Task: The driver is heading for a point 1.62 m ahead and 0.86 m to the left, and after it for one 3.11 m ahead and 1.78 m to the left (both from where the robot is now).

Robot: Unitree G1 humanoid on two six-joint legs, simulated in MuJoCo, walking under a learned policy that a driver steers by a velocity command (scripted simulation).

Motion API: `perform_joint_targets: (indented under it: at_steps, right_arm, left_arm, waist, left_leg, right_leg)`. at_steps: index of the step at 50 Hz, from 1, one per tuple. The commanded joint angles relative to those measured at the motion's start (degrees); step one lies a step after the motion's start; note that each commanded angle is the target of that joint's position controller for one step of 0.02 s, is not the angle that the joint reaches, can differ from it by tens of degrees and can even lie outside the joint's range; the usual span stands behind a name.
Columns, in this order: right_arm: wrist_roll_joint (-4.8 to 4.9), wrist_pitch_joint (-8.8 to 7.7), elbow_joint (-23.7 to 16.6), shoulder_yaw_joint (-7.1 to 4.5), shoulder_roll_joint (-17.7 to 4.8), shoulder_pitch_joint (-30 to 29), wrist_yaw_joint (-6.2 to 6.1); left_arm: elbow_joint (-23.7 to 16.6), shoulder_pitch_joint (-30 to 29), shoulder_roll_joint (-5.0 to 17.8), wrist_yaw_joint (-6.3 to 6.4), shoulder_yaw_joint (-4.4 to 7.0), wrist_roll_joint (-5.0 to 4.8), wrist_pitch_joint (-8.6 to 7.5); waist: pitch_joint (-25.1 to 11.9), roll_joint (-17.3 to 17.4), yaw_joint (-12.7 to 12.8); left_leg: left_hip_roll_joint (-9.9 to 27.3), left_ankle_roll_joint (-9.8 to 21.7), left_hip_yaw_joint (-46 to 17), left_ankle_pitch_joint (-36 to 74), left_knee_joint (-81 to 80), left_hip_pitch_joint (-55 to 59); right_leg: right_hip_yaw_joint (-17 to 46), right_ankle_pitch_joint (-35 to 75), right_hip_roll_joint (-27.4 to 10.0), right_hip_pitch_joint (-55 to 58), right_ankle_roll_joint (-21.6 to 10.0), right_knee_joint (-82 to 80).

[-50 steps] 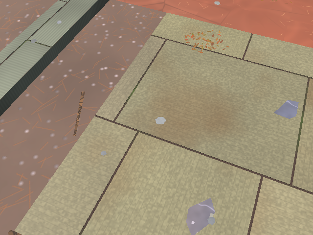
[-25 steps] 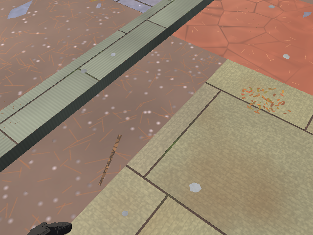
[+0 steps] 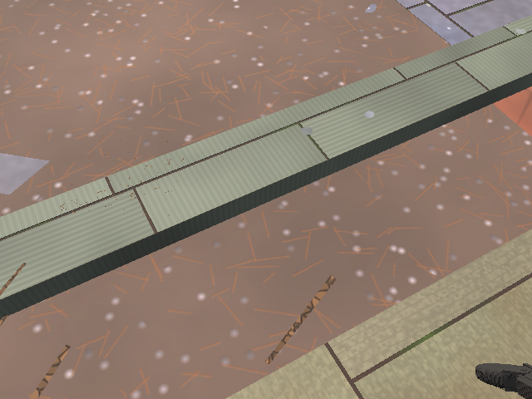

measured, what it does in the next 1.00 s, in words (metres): walks ahead, turning left: right foot, then left foot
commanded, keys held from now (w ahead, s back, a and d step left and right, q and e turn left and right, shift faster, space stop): w+q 0.20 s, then w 0.02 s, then w+q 0.78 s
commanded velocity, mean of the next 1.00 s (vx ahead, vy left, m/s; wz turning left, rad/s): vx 0.50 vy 0.00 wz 0.59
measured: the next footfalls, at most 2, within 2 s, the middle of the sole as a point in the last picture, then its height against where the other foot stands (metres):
right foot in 0.42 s outside the picture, level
left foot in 0.92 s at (200, 336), level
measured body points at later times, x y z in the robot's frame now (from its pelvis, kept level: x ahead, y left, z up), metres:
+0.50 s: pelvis +0.28 -0.02 +0.01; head +0.31 -0.02 +0.46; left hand +0.40 +0.27 -0.07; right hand +0.41 -0.29 -0.10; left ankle +0.13 +0.06 -0.66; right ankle +0.38 -0.10 -0.71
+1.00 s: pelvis +0.50 +0.11 +0.01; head +0.53 +0.14 +0.45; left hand +0.36 +0.34 -0.13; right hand +0.82 +0.02 -0.08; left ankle +0.53 +0.20 -0.71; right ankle +0.42 -0.09 -0.64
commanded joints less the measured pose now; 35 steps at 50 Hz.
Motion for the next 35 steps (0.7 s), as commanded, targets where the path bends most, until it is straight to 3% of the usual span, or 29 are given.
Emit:
perform_joint_targets:
  at_steps: [1, 2, 3, 4, 6, 9, 12, 16, 17, 19, 20, 21, 22, 23, 24, 25, 26, 28, 31, 35]
  right_arm:
    - [-0.44, -1.53, -0.23, -3.41, -10.56, 17.05, -0.53]
    - [-0.31, -1.87, -0.38, -2.83, -9.08, 13.42, -0.51]
    - [-0.55, -1.98, -0.91, -2.29, -7.4, 9.93, -0.66]
    - [-1.08, -1.96, -1.61, -1.9, -6.84, 7.98, -0.88]
    - [-1.04, -2.26, -1.03, -1.99, -7.31, 7.46, -1.38]
    - [-0.7, -2.2, 0.63, -2.37, -8.8, 9.64, -2.58]
    - [-0.29, -1.75, 2.08, -2.32, -8.87, 11.92, -3.17]
    - [0.25, -1.26, 4.24, -2.45, -9.25, 15.72, -3.29]
    - [-3.2, -1.12, 5.05, -2.62, -10.62, 17.03, -2.11]
    - [-3.56, -1.12, 4.59, -2.67, -9.54, 16.45, -1.74]
    - [-3.32, -1.26, 4.55, -2.66, -9.63, 15.4, -1.77]
    - [-2.77, -1.68, 4.44, -2.04, -7.78, 15.18, -1.59]
    - [-1.23, -2.05, 2.54, -0.94, -3.77, 16.49, -1.7]
    - [-1.92, -1.72, 0.8, -1.06, -4.84, 20.13, -1.71]
    - [-3.01, -0.68, 3.84, -1.47, -8.12, 18.66, -2.07]
    - [-3.16, -0.52, 4.08, -1.44, -8.01, 14.66, -1.38]
    - [-3.02, -0.27, 4.2, -1.3, -7.09, 13.27, -0.79]
    - [-3.92, 0.81, 4.7, -1.07, -6.04, 12.75, 0.23]
    - [-3.77, 1.4, 4.1, -0.67, -4.76, 10.27, 0.87]
    - [-3.71, 1.36, 2.31, 0.16, -3.21, 3.48, 1.6]
  left_arm:
    - [-10.04, -6.48, 7.76, -1.15, 0.53, -1.96, -4.66]
    - [-9.54, -6.54, 6.85, -0.76, 0.25, -0.86, -4.84]
    - [-9.04, -6.36, 7.31, -0.38, 0.66, 0.67, -4.53]
    - [-8.78, -5.26, 7.5, -0.5, 0.9, 1.11, -3.81]
    - [-8.62, -4.57, 6.16, -0.49, 0.71, 1.6, -2.63]
    - [-10.07, -9.72, 3.82, -0.36, -0.19, 1.94, -1.95]
    - [-11.24, -16.26, 1.99, -1.05, -1.11, 1.49, -2.29]
    - [-13.04, -20.93, 3.87, -1.91, -0.56, 0.45, -3.11]
    - [-11.92, -17.25, 2.74, -2.31, -1.35, 4.09, -0.47]
    - [-12.06, -13.9, 4.69, -1.97, -0.72, 3.75, 0.38]
    - [-11.09, -9.27, 5.32, -1.58, -0.39, 3.78, 0.04]
    - [-9.99, -2.99, 7.74, -1.06, 0.4, 4.32, -0.84]
    - [-9.91, 5.13, 13.13, -0.09, 1.51, 5.29, -1.28]
    - [-8.92, 4.36, 16.99, -0.18, 2.79, 4.17, -0.3]
    - [-10.2, 0.56, 10.68, -0.45, 1.63, 3.34, 0.3]
    - [-10.35, -1.63, 6.43, -0.53, 0.53, 2.98, 0.4]
    - [-9.91, -3.27, 4.33, -0.56, -0.11, 2.96, 0.46]
    - [-8.19, -2.18, 3.83, -0.42, -0.28, 2.64, -0.21]
    - [-6.37, 0.41, 4.27, -0.93, 0.05, 1.9, -1.57]
    - [-4.48, 2.64, 4.49, -0.88, 0.23, 1.88, -1.58]
  waist:
    - [-16.49, 6.91, -9.3]
    - [-11.35, 0.89, -6.24]
    - [-9.33, 0.6, -4.09]
    - [-8.08, 1.61, -2.36]
    - [-7.24, 1.84, -1.26]
    - [-4.96, 1.82, -2.54]
    - [-3.98, 3.65, -5.43]
    - [-3.36, 4.65, -7.09]
    - [-4.59, 8.36, -6.64]
    - [-4.18, 8.12, -5.03]
    - [-4.71, 6.82, -2.2]
    - [-8.41, 1.86, 1.08]
    - [-17.13, -9.01, 3.35]
    - [-19.87, -22.42, -0.28]
    - [-12.65, -9.5, -0.82]
    - [-7.95, -4.31, -0.59]
    - [-5.48, -4.15, -1.57]
    - [-3.78, -7.84, -2.04]
    - [-3.92, -6.91, -2.21]
    - [-1.96, -6.79, -1.0]
  left_leg:
    - [18.97, 15.07, -39.55, -8.53, -21.11, 45.75]
    - [16.26, 12.93, -32.74, -1.72, -21.06, 36.34]
    - [14.22, 11.69, -28.17, 4.47, -21.51, 29.55]
    - [12.81, 11.41, -25.88, 8.45, -22.8, 24.79]
    - [11.81, 12.07, -23.27, 14.13, -24.25, 19.63]
    - [9.27, 10.99, -18.81, 15.2, -24.87, 15.54]
    - [6.59, 7.98, -16.19, 9.2, -23.94, 13.85]
    - [8.68, 6.75, -21.55, 3.75, -20.49, 17.46]
    - [7.15, 5.22, -20.57, 10.1, -19.03, 19.13]
    - [7.73, 3.25, -23.95, 12.07, -14.73, 18.99]
    - [6.68, 2.29, -24.43, 12.93, -10.18, 17.71]
    - [3.15, 0.96, -21.62, 11.35, 0.69, 15.17]
    - [-1.88, -1.0, -14.0, -2.19, 18.21, 6.25]
    - [-6.61, -1.68, -8.77, -23.23, 28.26, -7.32]
    - [-1.51, -1.37, -10.59, -18.98, 32.89, -10.38]
    - [-0.13, -1.57, -9.8, -14.37, 31.69, -9.04]
    - [1.71, -2.03, -9.12, -11.52, 28.71, -7.03]
    - [3.0, -3.06, -7.49, -9.34, 26.72, -4.86]
    - [3.29, -3.6, -6.9, -5.86, 25.54, -6.98]
    - [4.44, -4.38, -4.86, 0.48, 18.15, -10.67]
  right_leg:
    - [10.75, 1.68, 2.12, -41.01, -2.29, 24.6]
    - [10.63, 5.96, -0.35, -37.85, -2.36, 19.06]
    - [10.65, 8.2, -1.91, -33.74, -1.88, 14.1]
    - [10.76, 9.65, -2.6, -30.31, -1.41, 12.21]
    - [9.56, 11.01, -2.21, -27.81, 0.25, 8.19]
    - [8.43, 19.38, -0.64, -27.96, 2.28, -2.18]
    - [7.83, 30.99, 1.99, -23.66, 2.31, -16.13]
    - [9.4, 31.87, 4.05, -20.68, 1.16, -24.08]
    - [5.19, 28.32, 4.39, -18.39, 0.71, -21.56]
    - [6.12, 20.42, 4.81, -13.27, -0.46, -23.18]
    - [6.16, 17.94, 5.29, -7.36, -1.48, -26.2]
    - [10.82, 14.76, 0.81, 1.62, -3.32, -28.9]
    - [27.45, 3.24, -13.72, 15.77, -6.77, -32.43]
    - [51.71, -2.11, -21.28, 20.2, -12.21, -40.54]
    - [46.27, -7.45, -19.58, 14.59, -11.89, -40.22]
    - [37.28, -4.27, -16.27, 8.8, -10.85, -40.55]
    - [29.27, 3.54, -13.28, 4.83, -9.43, -41.67]
    - [19.58, 16.25, -9.92, 2.11, -8.83, -42.54]
    - [13.36, 27.62, -10.41, 3.74, -10.0, -43.51]
    - [5.89, 32.5, -10.24, 5.83, -10.23, -45.08]
Velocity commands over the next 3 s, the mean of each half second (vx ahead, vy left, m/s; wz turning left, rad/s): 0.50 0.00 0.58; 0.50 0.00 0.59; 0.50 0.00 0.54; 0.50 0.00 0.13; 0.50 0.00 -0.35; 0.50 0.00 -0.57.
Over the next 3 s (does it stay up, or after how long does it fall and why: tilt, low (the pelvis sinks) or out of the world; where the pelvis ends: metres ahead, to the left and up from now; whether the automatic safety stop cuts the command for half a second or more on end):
stays up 1.47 0.82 0.11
